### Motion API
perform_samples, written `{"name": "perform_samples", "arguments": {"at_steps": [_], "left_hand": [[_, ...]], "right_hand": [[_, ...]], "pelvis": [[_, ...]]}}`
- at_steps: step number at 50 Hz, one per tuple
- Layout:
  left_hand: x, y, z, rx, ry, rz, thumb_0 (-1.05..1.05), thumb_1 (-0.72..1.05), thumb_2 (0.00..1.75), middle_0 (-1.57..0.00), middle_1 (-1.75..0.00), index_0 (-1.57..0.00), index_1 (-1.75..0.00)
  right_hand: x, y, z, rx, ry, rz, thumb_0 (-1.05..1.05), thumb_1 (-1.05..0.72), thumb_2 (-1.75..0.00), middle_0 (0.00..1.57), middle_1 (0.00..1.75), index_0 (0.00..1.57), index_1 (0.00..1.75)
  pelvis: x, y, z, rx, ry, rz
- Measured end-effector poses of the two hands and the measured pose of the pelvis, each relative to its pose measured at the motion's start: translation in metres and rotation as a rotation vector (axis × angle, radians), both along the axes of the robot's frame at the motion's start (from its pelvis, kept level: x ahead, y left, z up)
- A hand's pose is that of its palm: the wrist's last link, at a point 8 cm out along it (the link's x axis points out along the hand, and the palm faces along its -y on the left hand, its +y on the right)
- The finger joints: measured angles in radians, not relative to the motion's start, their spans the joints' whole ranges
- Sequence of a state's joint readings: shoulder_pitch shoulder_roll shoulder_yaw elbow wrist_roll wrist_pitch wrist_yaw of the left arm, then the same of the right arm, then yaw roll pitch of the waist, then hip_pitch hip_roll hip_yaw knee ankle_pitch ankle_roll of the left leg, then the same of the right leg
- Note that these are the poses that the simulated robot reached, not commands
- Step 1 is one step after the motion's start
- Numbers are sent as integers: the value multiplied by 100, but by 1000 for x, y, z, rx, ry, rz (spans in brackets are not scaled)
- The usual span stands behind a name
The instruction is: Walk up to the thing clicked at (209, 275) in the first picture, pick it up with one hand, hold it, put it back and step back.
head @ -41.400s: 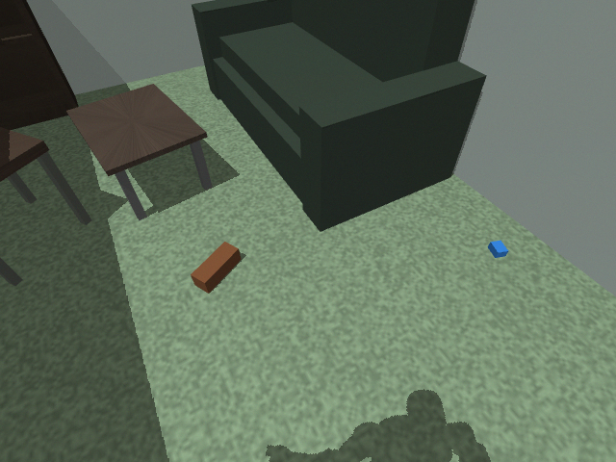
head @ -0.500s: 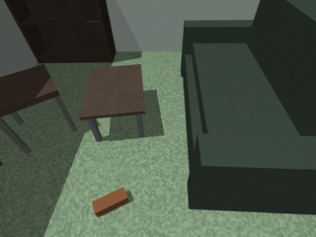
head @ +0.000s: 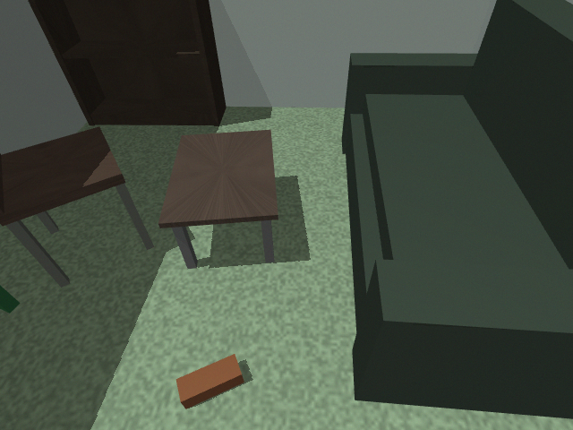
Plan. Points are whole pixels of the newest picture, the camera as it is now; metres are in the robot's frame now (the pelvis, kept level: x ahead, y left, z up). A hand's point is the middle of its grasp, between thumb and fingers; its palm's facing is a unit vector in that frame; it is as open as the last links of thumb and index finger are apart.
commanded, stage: walk up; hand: left
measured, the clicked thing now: (210, 380) +0.45 +0.32 -0.74
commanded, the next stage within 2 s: stand in 1.86 s
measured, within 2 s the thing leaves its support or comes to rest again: neither
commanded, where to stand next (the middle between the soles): +0.11 +0.03 m, yaw -2 degrees
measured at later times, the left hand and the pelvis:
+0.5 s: hand out of the picture +0.11 +0.29 -0.19, palm faces -0.09 -0.93 -0.35, open 7.4 cm; pelvis +0.02 +0.01 -0.03, yaw -3 degrees
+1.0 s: hand out of the picture +0.03 +0.29 -0.12, palm faces +0.03 -0.86 -0.50, open 7.4 cm; pelvis -0.03 -0.01 -0.02, yaw +1 degrees
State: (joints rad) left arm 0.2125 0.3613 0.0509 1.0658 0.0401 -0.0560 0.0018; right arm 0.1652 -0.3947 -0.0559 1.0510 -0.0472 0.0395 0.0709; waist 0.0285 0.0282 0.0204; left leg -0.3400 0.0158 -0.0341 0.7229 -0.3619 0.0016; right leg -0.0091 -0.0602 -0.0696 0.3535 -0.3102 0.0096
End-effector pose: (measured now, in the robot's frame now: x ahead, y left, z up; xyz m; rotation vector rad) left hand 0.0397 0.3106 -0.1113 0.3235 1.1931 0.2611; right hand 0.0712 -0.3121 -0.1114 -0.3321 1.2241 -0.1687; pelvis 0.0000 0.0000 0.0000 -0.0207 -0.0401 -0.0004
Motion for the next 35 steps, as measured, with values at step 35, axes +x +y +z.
{"name": "perform_samples", "arguments": {"at_steps": [35], "left_hand": [[41,-41,-18,38,39,-138,1,90,90,-21,-30,-21,-30]], "right_hand": [[23,-53,-34,-83,-138,-69,1,-91,-90,21,30,20,30]], "pelvis": [[-16,-33,-37,60,4,-86]]}}
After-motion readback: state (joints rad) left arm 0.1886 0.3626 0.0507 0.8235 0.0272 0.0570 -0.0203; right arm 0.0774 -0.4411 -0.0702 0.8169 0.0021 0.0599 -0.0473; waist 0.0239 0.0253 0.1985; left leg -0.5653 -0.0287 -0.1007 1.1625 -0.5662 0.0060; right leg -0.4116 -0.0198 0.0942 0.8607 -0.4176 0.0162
